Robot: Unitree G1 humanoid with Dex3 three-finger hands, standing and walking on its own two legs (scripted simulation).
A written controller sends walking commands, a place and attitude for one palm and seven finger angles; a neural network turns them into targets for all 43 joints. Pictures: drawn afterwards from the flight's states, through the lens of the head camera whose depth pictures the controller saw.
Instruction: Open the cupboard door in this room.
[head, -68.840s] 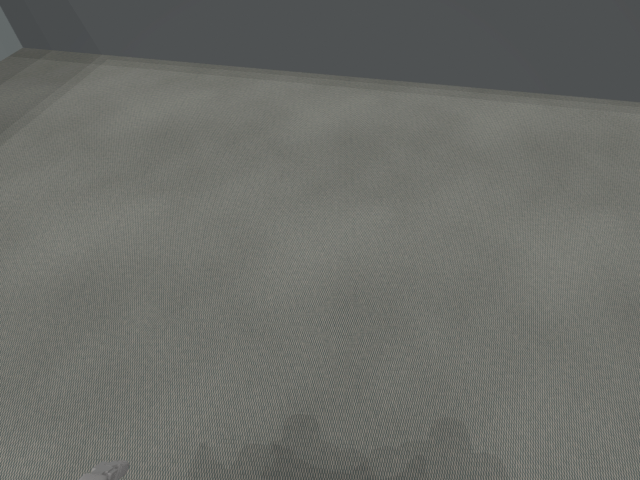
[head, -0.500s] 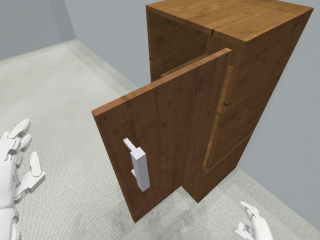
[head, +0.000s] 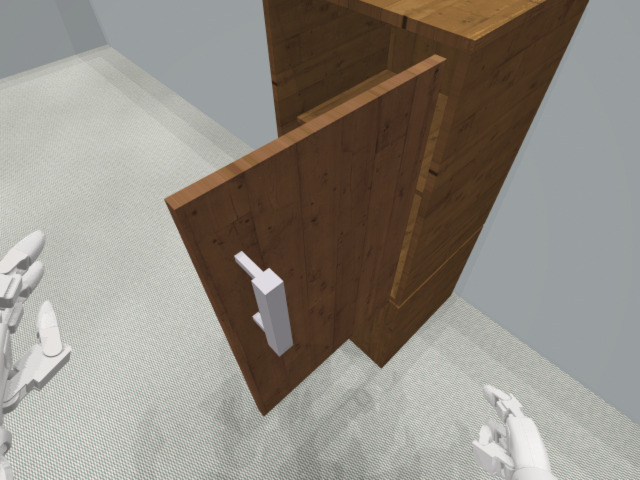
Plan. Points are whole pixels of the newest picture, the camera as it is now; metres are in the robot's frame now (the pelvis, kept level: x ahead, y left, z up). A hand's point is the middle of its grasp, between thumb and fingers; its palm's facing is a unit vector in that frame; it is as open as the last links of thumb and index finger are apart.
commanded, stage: step back with the hand held close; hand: left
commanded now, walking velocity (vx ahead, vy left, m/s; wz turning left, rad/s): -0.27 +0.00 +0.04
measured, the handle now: (263, 305) +0.29 +0.10 +0.08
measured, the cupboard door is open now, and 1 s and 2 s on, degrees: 89 89 89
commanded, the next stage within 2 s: stop stepping back and stand still in 0.72 s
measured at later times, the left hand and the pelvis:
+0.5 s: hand out of the picture +0.11 +0.28 +0.14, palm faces +0.43 -0.79 -0.44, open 7.4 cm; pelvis -0.09 +0.02 -0.02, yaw +1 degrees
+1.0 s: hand out of the picture +0.03 +0.28 +0.15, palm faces +0.32 -0.83 -0.45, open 7.4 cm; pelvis -0.19 +0.03 -0.01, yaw -4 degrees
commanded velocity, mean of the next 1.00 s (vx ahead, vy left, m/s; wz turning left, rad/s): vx -0.20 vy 0.00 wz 0.02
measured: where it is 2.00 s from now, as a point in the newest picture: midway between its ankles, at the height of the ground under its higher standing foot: outside the picture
